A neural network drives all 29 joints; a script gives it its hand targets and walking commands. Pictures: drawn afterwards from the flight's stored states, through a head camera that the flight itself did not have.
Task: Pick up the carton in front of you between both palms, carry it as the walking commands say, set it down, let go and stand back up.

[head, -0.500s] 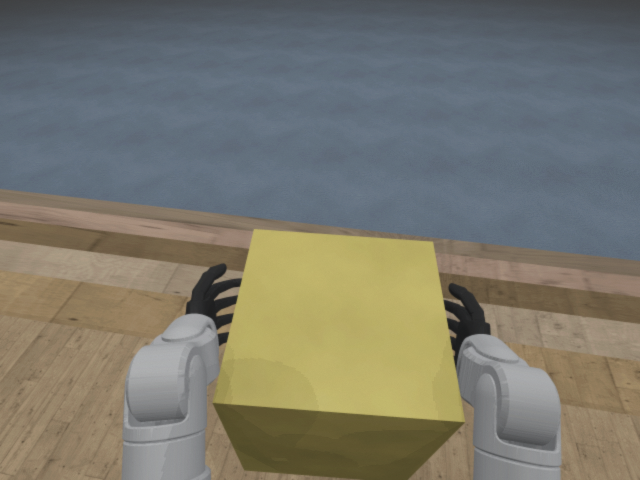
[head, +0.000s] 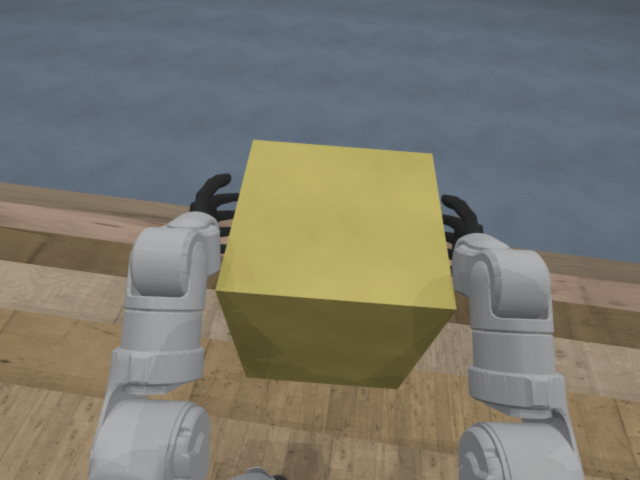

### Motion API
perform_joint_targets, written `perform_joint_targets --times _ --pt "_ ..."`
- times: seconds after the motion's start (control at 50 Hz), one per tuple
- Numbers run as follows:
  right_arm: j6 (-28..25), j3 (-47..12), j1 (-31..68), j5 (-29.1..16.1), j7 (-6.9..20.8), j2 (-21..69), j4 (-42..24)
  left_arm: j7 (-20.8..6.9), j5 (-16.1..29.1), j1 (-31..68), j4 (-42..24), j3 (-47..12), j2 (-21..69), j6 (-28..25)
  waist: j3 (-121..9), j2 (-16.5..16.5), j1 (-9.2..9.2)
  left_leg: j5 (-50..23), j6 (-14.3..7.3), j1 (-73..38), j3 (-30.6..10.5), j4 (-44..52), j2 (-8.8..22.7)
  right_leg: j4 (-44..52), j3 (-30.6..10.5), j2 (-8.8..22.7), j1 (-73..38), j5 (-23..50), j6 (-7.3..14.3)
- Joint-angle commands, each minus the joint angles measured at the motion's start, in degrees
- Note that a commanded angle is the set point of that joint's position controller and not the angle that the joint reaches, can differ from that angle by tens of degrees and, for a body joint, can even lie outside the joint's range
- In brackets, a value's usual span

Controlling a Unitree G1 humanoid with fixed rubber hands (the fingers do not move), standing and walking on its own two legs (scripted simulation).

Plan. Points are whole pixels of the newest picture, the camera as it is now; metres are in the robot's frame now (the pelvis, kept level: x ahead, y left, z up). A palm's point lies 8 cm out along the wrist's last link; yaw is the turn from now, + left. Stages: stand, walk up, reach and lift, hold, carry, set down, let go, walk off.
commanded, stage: carry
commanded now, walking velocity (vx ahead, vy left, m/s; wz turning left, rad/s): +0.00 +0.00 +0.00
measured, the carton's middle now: (331, 275) +0.37 +0.00 +0.06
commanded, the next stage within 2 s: none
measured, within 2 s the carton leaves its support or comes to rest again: neither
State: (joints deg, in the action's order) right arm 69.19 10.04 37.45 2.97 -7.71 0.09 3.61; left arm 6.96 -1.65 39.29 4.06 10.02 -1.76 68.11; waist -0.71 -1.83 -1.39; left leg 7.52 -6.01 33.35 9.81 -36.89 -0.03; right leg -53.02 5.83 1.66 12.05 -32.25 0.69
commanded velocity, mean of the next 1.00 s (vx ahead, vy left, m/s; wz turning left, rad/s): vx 0.25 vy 0.00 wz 0.00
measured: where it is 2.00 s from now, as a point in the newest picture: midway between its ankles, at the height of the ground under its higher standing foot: (331, 348)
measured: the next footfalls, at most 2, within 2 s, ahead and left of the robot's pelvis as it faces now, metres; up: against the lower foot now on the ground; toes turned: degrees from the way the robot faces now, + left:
right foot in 0.20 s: +0.10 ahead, -0.11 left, +0.00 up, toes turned +0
right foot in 1.28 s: +0.55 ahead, -0.17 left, -0.14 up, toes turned -3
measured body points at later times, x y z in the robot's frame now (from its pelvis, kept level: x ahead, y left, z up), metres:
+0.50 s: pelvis +0.13 -0.02 +0.04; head +0.21 -0.02 +0.48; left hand +0.53 +0.14 +0.15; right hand +0.52 -0.17 +0.13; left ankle +0.14 +0.07 -0.69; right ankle +0.06 -0.11 -0.69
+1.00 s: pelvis +0.25 -0.02 +0.02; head +0.28 -0.01 +0.47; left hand +0.64 +0.12 +0.13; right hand +0.61 -0.18 +0.12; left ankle +0.19 +0.05 -0.70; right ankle +0.27 -0.16 -0.66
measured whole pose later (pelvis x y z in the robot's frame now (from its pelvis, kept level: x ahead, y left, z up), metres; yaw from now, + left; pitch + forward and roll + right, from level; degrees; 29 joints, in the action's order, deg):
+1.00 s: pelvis +0.25 -0.02 +0.02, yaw -1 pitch +5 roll -1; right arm 68.9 11.3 36.9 1.9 -8.1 0.5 8.3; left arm 7.0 -3.3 40.3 8.7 11.8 -0.5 69.2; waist -2.6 0.3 -2.8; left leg 23.4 -5.3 15.8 4.8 -33.8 -2.1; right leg -56.2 -0.2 1.5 34.5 -18.9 1.1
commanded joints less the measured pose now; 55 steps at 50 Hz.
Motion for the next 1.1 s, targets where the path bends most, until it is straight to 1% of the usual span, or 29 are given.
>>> perform_joint_targets --times 0.0,0.06,0.1,0.14,0.2,0.22,0.24,0.32,0.36,0.4,0.44,0.46,0.48,0.5,0.52,0.56,0.58,0.68,0.74,0.76,0.78,0.8,0.82,0.84,0.9,0.96,1.0,1.04,1.08 --pt "-0.92 -32.84 43.70 -25.75 11.98 52.84 -1.96 -11.15 22.54 43.11 -2.42 -33.62 54.69 1.24 -34.49 14.63 -0.48 -39.76 -10.77 -47.21 -30.30 8.35 18.78 -18.11 -6.93 -4.13 20.58 -3.41 0.75" --pt "-1.54 -31.95 53.65 -27.54 11.45 59.90 -9.53 -11.23 26.34 46.81 -2.05 -32.05 64.21 1.03 -35.97 7.03 -0.89 -37.94 -9.14 -41.80 -20.35 5.84 16.55 -1.51 -8.89 0.37 17.61 -1.05 1.37" --pt "-1.14 -29.91 51.58 -24.39 11.54 57.59 -4.87 -11.71 24.67 48.17 1.80 -31.33 64.93 1.55 -35.79 12.39 -0.56 -37.80 -5.58 -39.93 -16.52 6.76 14.57 8.04 -6.70 -1.10 11.28 1.94 0.53" --pt "-0.73 -29.56 49.84 -24.07 11.93 61.52 -1.94 -12.07 23.42 43.74 4.74 -30.34 66.01 1.06 -37.40 10.52 -0.09 -41.43 -4.87 -37.23 -13.59 6.05 13.70 12.62 -2.89 -3.64 6.16 8.89 1.15" --pt "-1.77 -33.12 52.03 -23.81 11.97 64.71 -5.33 -13.07 23.11 48.32 0.18 -30.53 67.89 -0.02 -35.99 3.95 2.44 -29.25 -1.55 -29.39 -9.13 1.84 9.28 24.60 -8.23 1.32 -3.20 29.51 2.45" --pt "-1.16 -33.15 52.73 -24.93 12.27 64.56 -4.81 -13.13 23.42 46.20 -0.18 -30.47 65.02 -0.51 -35.91 -3.66 3.05 -22.59 0.48 -24.76 -7.22 0.51 5.89 18.21 -11.86 4.94 -7.16 50.84 4.24" --pt "-1.68 -33.72 54.97 -22.83 11.88 63.33 -8.73 -13.91 21.63 42.92 2.45 -30.99 66.70 -0.19 -34.12 -5.11 1.38 -19.11 0.95 -23.23 -6.54 0.55 6.09 15.17 -11.99 7.88 -9.36 64.59 5.62" --pt "-1.29 -34.84 50.14 -23.22 11.80 63.77 -8.85 -13.83 23.04 43.68 -6.39 -33.72 66.19 -0.33 -33.98 -3.60 2.16 -18.04 1.02 -20.81 -5.78 -2.99 4.11 15.12 -14.24 8.10 -13.08 78.37 5.90" --pt "-1.54 -36.23 49.09 -23.58 11.49 63.42 -12.76 -13.24 22.76 42.07 -7.17 -34.25 65.40 0.14 -34.01 -2.26 2.58 -21.42 0.63 -26.11 -6.44 1.47 4.15 16.23 -11.63 4.29 -9.64 68.42 5.15" --pt "-0.24 -36.03 44.70 -22.78 11.40 60.64 -8.19 -12.98 22.35 39.85 -7.83 -34.63 64.31 0.77 -32.42 2.24 1.02 -42.36 -0.46 -34.23 -7.73 3.55 6.27 13.36 -7.71 2.51 -2.80 56.91 2.34" --pt "-0.64 -36.24 41.98 -23.33 12.41 60.43 -7.54 -12.91 22.56 37.81 -4.64 -37.45 63.56 1.56 -31.14 14.60 0.05 -64.49 -4.23 -49.12 -12.15 -0.68 11.40 21.99 -5.31 -2.03 12.22 20.55 -0.12" --pt "-0.62 -36.18 47.33 -23.04 12.36 60.17 -11.97 -13.56 22.75 40.28 -6.57 -37.31 64.74 0.88 -31.03 14.32 -1.76 -69.32 -5.04 -50.61 -12.22 0.01 12.69 23.29 -3.43 -3.45 12.82 15.42 0.04" --pt "0.71 -36.67 46.36 -23.22 12.84 61.77 -5.76 -13.30 21.02 43.64 -6.57 -35.90 61.17 0.85 -30.38 7.26 -1.82 -64.86 -4.57 -46.09 -13.65 1.24 13.25 27.98 -4.23 -3.18 6.90 17.93 0.56" --pt "-0.02 -36.74 41.13 -24.29 12.62 61.39 -7.17 -13.24 22.81 37.24 -4.32 -35.80 62.98 1.40 -33.10 6.25 -0.02 -52.60 -3.25 -40.30 -10.97 1.22 11.34 32.28 -4.14 -1.36 -0.74 27.37 1.41" --pt "-0.64 -36.68 41.97 -22.93 12.67 59.25 -8.40 -13.73 22.62 40.42 -5.59 -34.93 63.77 1.96 -32.03 4.67 1.29 -34.23 -1.48 -32.47 -8.63 -0.11 7.04 30.76 -6.57 0.84 -8.54 45.65 2.64" --pt "-0.02 -35.40 45.11 -22.94 12.28 59.68 -7.18 -14.18 21.93 36.48 1.28 -34.13 64.33 2.24 -31.80 -8.49 2.83 0.35 2.58 -10.75 -2.86 -1.84 0.68 20.72 -11.92 7.52 -27.88 81.71 6.16" --pt "-0.46 -37.38 46.27 -23.45 12.02 60.22 -9.14 -14.67 22.37 36.67 0.27 -33.94 64.97 1.85 -29.61 -12.14 5.86 14.37 4.21 0.22 -1.28 -2.38 -3.07 19.13 -14.88 9.48 -34.54 90.28 8.40" --pt "-0.98 -33.39 43.94 -21.34 13.44 60.48 -3.32 -15.20 23.47 41.88 -0.47 -35.48 66.66 0.72 -24.72 -5.56 5.32 15.35 3.25 2.04 -1.82 -2.26 -4.52 20.70 -17.99 10.39 -30.11 74.20 9.28" --pt "-0.50 -33.64 45.15 -21.80 13.78 61.95 0.18 -14.80 22.59 38.01 2.10 -34.47 66.74 0.01 -27.42 -4.85 0.44 8.65 -0.59 -26.01 -6.14 9.04 -1.04 16.54 -10.42 6.76 -8.02 42.90 5.35" --pt "-0.94 -32.00 42.57 -19.79 13.80 60.79 0.73 -14.93 21.95 40.98 1.87 -33.99 64.60 0.22 -26.20 1.64 -1.89 -1.26 -4.63 -37.50 -18.51 10.22 6.64 5.00 -5.38 2.38 5.70 36.20 2.50" --pt "-1.71 -31.73 42.76 -21.33 14.07 59.73 1.45 -14.64 21.47 39.74 3.45 -35.36 65.45 0.54 -25.96 21.94 -3.30 -21.93 -8.70 -47.70 -37.08 11.08 19.09 -5.24 -4.91 -4.55 22.66 3.27 0.59" --pt "-1.77 -32.01 42.75 -21.90 14.21 60.40 1.38 -14.66 22.33 41.77 0.03 -35.73 65.86 -0.33 -24.88 19.26 -1.85 -18.45 -12.67 -45.74 -40.47 10.38 20.27 -11.58 -9.89 -2.64 27.70 -5.92 1.74" --pt "-1.99 -32.34 42.34 -23.08 14.63 62.99 2.19 -14.26 22.47 42.74 0.09 -35.22 66.11 -0.22 -23.22 9.61 -2.07 -17.75 -13.88 -45.24 -39.17 9.36 19.20 -12.19 -9.77 -2.32 31.00 -4.42 2.39" --pt "-2.14 -34.01 46.89 -24.23 14.79 64.00 -1.77 -13.62 21.15 44.20 -0.92 -35.37 64.87 -1.00 -23.35 4.94 -1.52 -16.78 -9.62 -44.24 -34.42 9.25 17.99 -11.94 -9.48 -0.80 31.61 2.40 2.21" --pt "-2.13 -34.52 48.52 -25.98 14.40 63.52 -3.04 -13.30 20.76 39.23 1.02 -32.46 63.60 -0.65 -24.70 3.33 -1.05 -16.48 -8.67 -39.90 -27.67 10.48 15.62 -8.27 -8.21 1.00 29.21 7.70 0.59" --pt "-2.89 -34.57 51.27 -27.47 14.32 62.36 -7.07 -11.68 20.83 42.32 -0.14 -34.34 64.88 -0.62 -24.33 13.28 -1.47 -20.66 -6.99 -35.63 -18.38 9.53 11.69 -0.71 -4.59 -0.42 25.92 13.70 -0.33" --pt "-2.07 -35.42 49.79 -27.04 13.33 62.59 -8.42 -12.45 23.11 38.88 -0.52 -32.98 66.99 -0.29 -28.10 5.79 -1.10 -17.52 -7.21 -34.25 -18.19 6.98 12.77 -4.78 -5.22 0.08 23.69 23.89 0.89" --pt "-1.33 -36.17 47.49 -26.26 13.12 62.50 -4.36 -12.95 21.16 38.95 -0.41 -31.88 62.33 0.58 -23.61 5.71 -0.47 -20.68 -6.34 -32.05 -15.46 1.81 11.76 -0.99 -3.21 0.65 23.70 23.95 1.62" --pt "-0.44 -33.43 48.78 -24.76 12.87 61.45 -2.75 -13.15 19.51 40.21 4.78 -30.32 63.74 2.52 -19.73 7.13 -6.84 -17.91 -6.98 -49.41 -23.24 -5.04 10.77 5.50 -8.34 2.65 43.95 34.86 1.55"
